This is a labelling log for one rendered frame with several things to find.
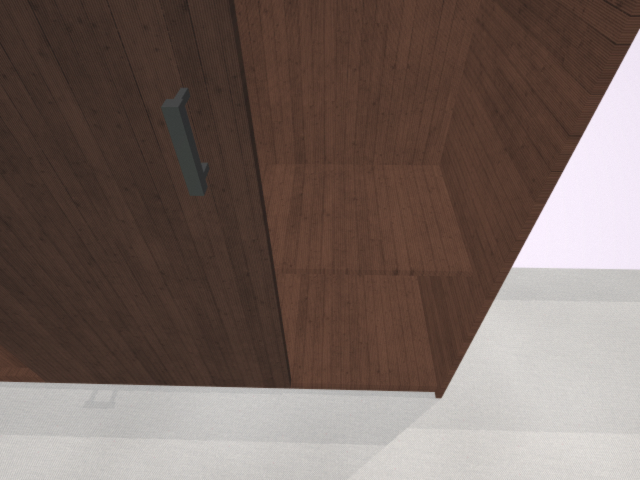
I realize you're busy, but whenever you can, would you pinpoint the handle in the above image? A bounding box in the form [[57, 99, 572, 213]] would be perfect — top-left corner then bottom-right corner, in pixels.
[[161, 88, 209, 196]]

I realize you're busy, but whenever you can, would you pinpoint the wardrobe door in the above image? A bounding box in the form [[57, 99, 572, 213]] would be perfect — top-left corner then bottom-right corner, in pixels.
[[0, 345, 28, 368], [0, 0, 291, 388]]

